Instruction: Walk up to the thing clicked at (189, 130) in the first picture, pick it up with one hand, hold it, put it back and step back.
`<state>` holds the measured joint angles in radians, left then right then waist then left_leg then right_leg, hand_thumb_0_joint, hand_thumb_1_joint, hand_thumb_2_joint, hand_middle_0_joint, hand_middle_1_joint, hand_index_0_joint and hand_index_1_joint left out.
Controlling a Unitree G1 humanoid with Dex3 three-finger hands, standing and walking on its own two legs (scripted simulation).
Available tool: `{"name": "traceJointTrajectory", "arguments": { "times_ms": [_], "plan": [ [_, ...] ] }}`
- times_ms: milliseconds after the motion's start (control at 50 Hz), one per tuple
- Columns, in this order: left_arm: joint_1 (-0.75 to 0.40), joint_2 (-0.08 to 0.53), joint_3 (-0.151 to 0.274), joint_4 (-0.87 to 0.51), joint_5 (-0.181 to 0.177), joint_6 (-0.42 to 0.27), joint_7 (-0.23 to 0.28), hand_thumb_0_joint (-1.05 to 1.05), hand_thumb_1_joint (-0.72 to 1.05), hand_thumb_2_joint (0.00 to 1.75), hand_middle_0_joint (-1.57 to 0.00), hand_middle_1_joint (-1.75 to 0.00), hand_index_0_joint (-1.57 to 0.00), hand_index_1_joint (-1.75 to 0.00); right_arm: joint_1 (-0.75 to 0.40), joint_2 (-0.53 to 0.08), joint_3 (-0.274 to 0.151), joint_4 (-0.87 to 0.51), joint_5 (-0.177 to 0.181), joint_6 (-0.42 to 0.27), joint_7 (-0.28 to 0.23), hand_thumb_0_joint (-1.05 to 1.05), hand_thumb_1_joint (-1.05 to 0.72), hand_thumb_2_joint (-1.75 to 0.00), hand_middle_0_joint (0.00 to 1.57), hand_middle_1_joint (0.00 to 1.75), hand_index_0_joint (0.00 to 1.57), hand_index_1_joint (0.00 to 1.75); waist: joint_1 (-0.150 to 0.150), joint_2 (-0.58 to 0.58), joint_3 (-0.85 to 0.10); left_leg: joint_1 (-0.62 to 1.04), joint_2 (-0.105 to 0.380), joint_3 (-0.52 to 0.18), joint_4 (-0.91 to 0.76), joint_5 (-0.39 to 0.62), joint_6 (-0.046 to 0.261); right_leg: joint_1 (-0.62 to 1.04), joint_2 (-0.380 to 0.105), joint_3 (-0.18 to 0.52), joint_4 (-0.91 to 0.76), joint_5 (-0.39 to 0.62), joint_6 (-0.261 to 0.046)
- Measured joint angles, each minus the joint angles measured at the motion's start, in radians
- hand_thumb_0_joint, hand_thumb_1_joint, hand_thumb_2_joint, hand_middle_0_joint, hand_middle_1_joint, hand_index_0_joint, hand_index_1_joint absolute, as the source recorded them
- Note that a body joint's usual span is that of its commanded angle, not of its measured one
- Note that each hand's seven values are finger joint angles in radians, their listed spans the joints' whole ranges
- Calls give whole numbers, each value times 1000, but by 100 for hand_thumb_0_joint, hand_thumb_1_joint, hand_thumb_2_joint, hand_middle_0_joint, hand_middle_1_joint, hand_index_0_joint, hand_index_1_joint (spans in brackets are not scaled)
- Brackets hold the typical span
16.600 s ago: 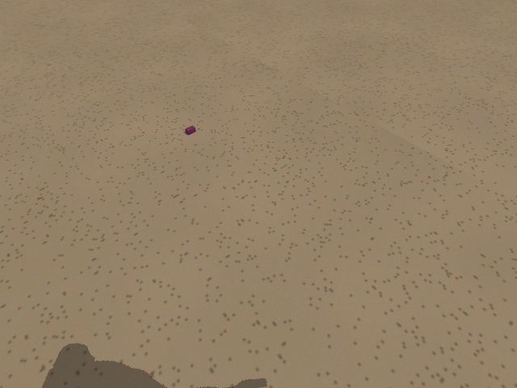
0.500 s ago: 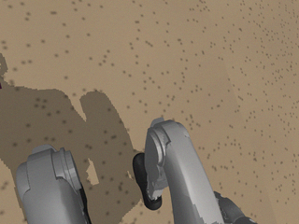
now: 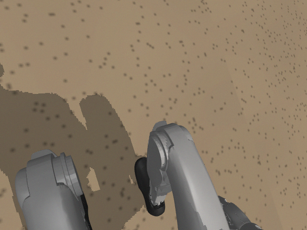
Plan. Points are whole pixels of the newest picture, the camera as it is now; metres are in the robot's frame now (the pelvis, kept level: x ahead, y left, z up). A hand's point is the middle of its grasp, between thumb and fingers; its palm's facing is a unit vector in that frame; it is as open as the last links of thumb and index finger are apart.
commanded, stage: rise first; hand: left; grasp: from above
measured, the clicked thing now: out of the picture +0.50 +0.35 -0.30
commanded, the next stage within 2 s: none
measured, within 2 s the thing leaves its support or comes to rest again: neither
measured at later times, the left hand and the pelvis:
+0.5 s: hand out of the picture +0.45 +0.38 -0.17, palm faces -0.46 -0.09 -0.88, open 12.3 cm; pelvis +0.00 +0.00 +0.00, yaw +0 degrees
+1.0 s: hand out of the picture +0.45 +0.38 -0.17, palm faces -0.46 -0.09 -0.88, open 12.1 cm; pelvis +0.00 +0.00 +0.01, yaw +0 degrees
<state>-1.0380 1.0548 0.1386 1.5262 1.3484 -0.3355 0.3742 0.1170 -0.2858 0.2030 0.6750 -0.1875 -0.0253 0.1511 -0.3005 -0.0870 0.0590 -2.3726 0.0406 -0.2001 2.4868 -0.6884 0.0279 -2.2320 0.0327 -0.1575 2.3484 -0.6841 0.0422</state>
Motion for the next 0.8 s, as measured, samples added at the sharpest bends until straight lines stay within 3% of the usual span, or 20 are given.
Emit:
{"name": "traceJointTrajectory", "arguments": {
  "times_ms": [240, 440, 800],
  "plan": [
    [2, -3, -17, -28, -23, -5, -52, 0, -22, 74, -36, -75, -36, -74, -3, -5, 2, -11, 11, 13, -1, 0, -91, -90, 20, 30, 21, 30, 7, 8, 2, 9, 1, 3, -12, 6, 3, 8, 1, 2, -12, 7, 2],
    [-4, 1, -12, -37, -9, -20, -51, 0, -22, 75, -36, -73, -36, -73, 7, -8, 7, -17, 12, 22, -4, 0, -91, -90, 20, 30, 21, 30, 5, 5, 2, 10, -2, 2, -17, 13, 1, 10, -1, 1, -17, 12, 0],
    [-6, -1, -15, -43, -21, -8, -65, 0, -20, 74, -39, -70, -38, -70, 13, -8, 4, -21, 18, 30, -10, 0, -91, -90, 20, 30, 21, 30, 4, 18, -8, 4, -3, 3, -22, 14, 2, 4, -1, 2, -22, 13, 1]
  ]
}}
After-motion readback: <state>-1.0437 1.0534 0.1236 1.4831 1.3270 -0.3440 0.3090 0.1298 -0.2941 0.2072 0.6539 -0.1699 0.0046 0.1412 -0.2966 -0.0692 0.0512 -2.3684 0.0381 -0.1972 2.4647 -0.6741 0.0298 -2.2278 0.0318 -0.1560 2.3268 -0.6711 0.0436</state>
